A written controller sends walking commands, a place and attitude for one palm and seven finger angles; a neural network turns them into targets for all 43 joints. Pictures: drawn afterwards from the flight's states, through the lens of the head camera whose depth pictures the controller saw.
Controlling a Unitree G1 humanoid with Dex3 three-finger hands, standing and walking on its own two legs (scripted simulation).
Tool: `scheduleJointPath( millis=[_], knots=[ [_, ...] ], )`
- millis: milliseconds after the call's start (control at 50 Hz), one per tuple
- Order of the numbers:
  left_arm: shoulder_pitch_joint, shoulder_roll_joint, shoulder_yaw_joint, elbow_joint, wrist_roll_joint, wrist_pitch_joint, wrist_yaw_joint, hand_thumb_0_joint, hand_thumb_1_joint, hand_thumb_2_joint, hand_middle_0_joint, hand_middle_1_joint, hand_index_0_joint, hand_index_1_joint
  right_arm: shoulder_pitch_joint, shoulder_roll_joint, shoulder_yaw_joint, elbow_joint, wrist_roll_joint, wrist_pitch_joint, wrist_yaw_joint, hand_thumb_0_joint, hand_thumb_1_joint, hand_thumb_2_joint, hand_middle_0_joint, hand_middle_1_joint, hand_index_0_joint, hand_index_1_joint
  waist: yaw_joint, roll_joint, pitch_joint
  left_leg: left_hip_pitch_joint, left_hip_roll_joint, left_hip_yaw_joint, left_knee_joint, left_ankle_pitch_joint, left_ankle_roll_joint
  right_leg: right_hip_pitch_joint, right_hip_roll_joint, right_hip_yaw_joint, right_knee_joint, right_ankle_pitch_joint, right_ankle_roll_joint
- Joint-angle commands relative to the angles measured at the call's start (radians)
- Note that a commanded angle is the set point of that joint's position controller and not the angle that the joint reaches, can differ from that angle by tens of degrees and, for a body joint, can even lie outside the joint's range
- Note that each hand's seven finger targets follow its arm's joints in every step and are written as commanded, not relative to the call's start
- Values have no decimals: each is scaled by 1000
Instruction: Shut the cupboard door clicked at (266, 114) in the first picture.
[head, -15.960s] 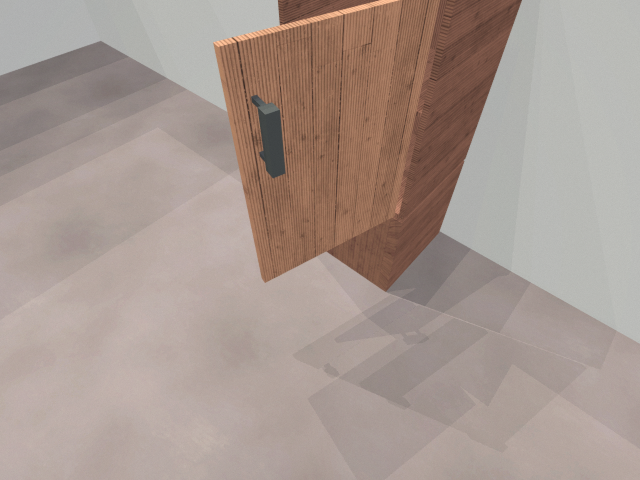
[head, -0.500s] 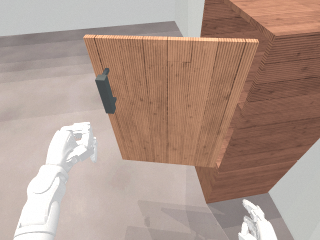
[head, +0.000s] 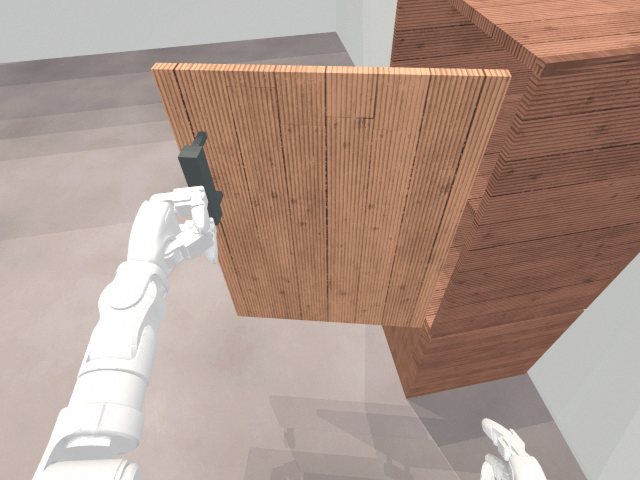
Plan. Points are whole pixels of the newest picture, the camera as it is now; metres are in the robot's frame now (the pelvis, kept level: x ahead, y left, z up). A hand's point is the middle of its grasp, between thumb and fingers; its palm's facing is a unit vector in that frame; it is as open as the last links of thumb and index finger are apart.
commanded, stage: bring the fist close to the handle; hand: left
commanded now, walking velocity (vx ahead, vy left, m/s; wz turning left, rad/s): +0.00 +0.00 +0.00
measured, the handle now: (206, 178) +0.49 +0.19 +0.11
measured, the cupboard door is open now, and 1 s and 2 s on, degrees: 74 71 63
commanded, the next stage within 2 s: push the door shut along its arc in 0.40 s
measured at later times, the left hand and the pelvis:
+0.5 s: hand (214, 234) +0.38 +0.16 +0.12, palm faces -0.03 -1.00 -0.02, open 3.1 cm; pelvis -0.01 +0.00 +0.00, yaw +0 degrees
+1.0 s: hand (226, 201) +0.44 +0.15 +0.12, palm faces -0.14 -0.99 -0.03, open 3.1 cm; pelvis +0.00 +0.00 -0.01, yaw +0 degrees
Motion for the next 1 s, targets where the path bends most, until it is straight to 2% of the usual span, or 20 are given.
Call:
scheduleJointPath(
  millis=[0, 20, 60, 120, 140, 220, 260, 280, 320, 420, 440, 480, 520, 600, 700, 720, 800, 880, 900, 980],
  knots=[
    [-371, 176, 85, -93, -21, -52, -8, 0, 900, 900, -1300, -1500, -1300, -1500, -39, -133, -55, -133, 8, -22, -5, 0, -900, -900, 200, 300, 200, 300, -2, -59, -246, 166, -17, -33, -64, 172, 20, -3, 10, 26, -112, 321, 8],
    [-331, 206, 116, -78, -22, -54, -11, 0, 900, 900, -1300, -1500, -1300, -1500, -36, -137, -56, -136, 5, -16, -4, 0, -900, -900, 200, 300, 200, 300, 15, -67, -259, 160, -18, -32, -63, 186, 22, 20, 10, 28, -112, 335, 6],
    [-338, 209, 124, -104, -30, -71, -22, 0, 900, 900, -1300, -1500, -1300, -1500, -40, -134, -57, -152, 6, -10, -2, 0, -900, -900, 200, 300, 200, 300, 18, -66, -290, 165, -21, -25, -58, 208, 23, 39, 7, 33, -102, 378, 8],
    [-343, 222, 128, -187, -26, -123, -24, 0, 900, 900, -1300, -1500, -1300, -1500, -37, -130, -63, -163, 2, -8, 4, 0, -900, -900, 200, 300, 200, 300, 27, -12, -336, 194, -21, -21, -48, 252, 23, 60, 12, 34, -85, 420, 4],
    [-340, 177, 89, -192, -30, -131, -28, 0, 900, 900, -1300, -1500, -1300, -1500, -40, -125, -61, -167, 4, -9, 6, 0, -900, -900, 200, 300, 200, 300, 16, -22, -323, 196, -20, -21, -50, 246, 26, 47, 13, 32, -86, 423, 7],
    [-380, 178, 71, -172, -25, -142, -24, 0, 900, 900, -1300, -1500, -1300, -1500, -25, -136, -68, -147, 9, -7, 1, 0, -900, -900, 200, 300, 200, 300, -11, -38, -256, 187, -15, -28, -53, 183, 27, -11, 22, 26, -104, 337, 8],
    [-443, 146, 34, -162, -20, -134, -18, 0, 900, 900, -1300, -1500, -1300, -1500, -31, -134, -67, -141, 14, -6, -2, 0, -900, -900, 200, 300, 200, 300, -30, -36, -235, 187, -15, -33, -60, 141, 27, -43, 21, 26, -113, 291, 10],
    [-437, 135, 29, -147, -21, -128, -15, 0, 900, 900, -1300, -1500, -1300, -1500, -33, -133, -68, -139, 14, -7, -3, 0, -900, -900, 200, 300, 200, 300, -26, -21, -230, 188, -16, -34, -65, 119, 26, -54, 21, 25, -118, 262, 9],
    [-457, 189, 70, -123, -20, -123, -3, 0, 900, 900, -1300, -1500, -1300, -1500, -27, -142, -68, -129, 10, -3, -10, 0, -900, -900, 200, 300, 200, 300, -26, -59, -231, 179, -15, -36, -67, 96, 29, -47, 21, 32, -132, 228, 12],
    [-471, 256, 131, -85, -14, -138, 7, 0, 900, 900, -1300, -1500, -1300, -1500, -28, -137, -59, -128, 5, 8, -13, 0, -900, -900, 200, 300, 200, 300, -5, -43, -290, 172, -19, -30, -63, 134, 28, 8, 14, 45, -115, 279, 10],
    [-459, 226, 113, -93, -16, -143, 2, 0, 900, 900, -1300, -1500, -1300, -1500, -36, -128, -58, -137, 7, 8, -9, 0, -900, -900, 200, 300, 200, 300, -3, -8, -297, 178, -20, -24, -61, 141, 27, 8, 12, 46, -112, 294, 10],
    [-435, 219, 111, -68, -18, -147, -8, 0, 900, 900, -1300, -1500, -1300, -1500, -34, -128, -58, -138, 9, 9, -6, 0, -900, -900, 200, 300, 200, 300, 2, -12, -294, 176, -20, -22, -59, 153, 25, 10, 14, 45, -110, 315, 8],
    [-432, 219, 97, -35, -16, -146, -27, 0, 900, 900, -1300, -1500, -1300, -1500, -22, -134, -59, -138, 10, 12, -4, 0, -900, -900, 200, 300, 200, 300, -9, -33, -275, 167, -19, -24, -56, 154, 28, 5, 16, 41, -110, 323, 9],
    [-574, 212, 58, 48, -23, -136, -72, 0, 900, 900, -1300, -1500, -1300, -1500, -14, -144, -58, -125, 19, 21, -12, 0, -900, -900, 200, 300, 200, 300, -58, -70, -200, 133, -18, -28, -51, 91, 31, -67, 16, 46, -128, 262, 16],
    [-739, 230, 57, 113, -32, -160, -103, 0, 900, 900, -1300, -1500, -1300, -1500, 6, -148, -58, -111, 14, 19, -20, 0, -900, -900, 200, 300, 200, 300, -68, -37, -267, 150, -23, -42, -35, 86, 30, -84, 16, 48, -111, 235, 10],
    [-743, 284, 98, 117, -28, -171, -101, 0, 900, 900, -1300, -1500, -1300, -1500, 18, -157, -62, -106, 10, 21, -22, 0, -900, -900, 200, 300, 200, 300, -62, -26, -304, 162, -20, -42, -27, 105, 31, -72, 16, 49, -103, 248, 8],
    [-787, 269, 88, 177, -20, -198, -113, 0, 900, 900, -1300, -1500, -1300, -1500, 46, -156, -65, -95, 6, 20, -13, 0, -900, -900, 200, 300, 200, 300, -62, 10, -377, 187, -20, -51, -11, 167, 24, -78, 19, 36, -66, 313, 3],
    [-823, 250, 66, 290, -12, -193, -126, 0, 900, 900, -1300, -1500, -1300, -1500, 77, -165, -69, -84, 7, 31, -6, 0, -900, -900, 200, 300, 200, 300, -87, -34, -329, 144, -16, -48, -3, 157, 29, -120, 22, 32, -65, 311, 9],
    [-851, 272, 76, 316, -9, -197, -131, 0, 900, 900, -1300, -1500, -1300, -1500, 87, -171, -71, -77, 6, 33, -8, 0, -900, -900, 200, 300, 200, 300, -92, -51, -320, 128, -15, -51, -1, 148, 30, -125, 23, 33, -64, 302, 9],
    [-913, 247, 45, 345, -3, -218, -156, 0, 900, 900, -1300, -1500, -1300, -1500, 111, -178, -80, -67, 5, 34, -5, 0, -900, -900, 200, 300, 200, 300, -107, -9, -361, 162, -14, -56, 15, 170, 28, -161, 28, 29, -50, 306, 5]
  ],
)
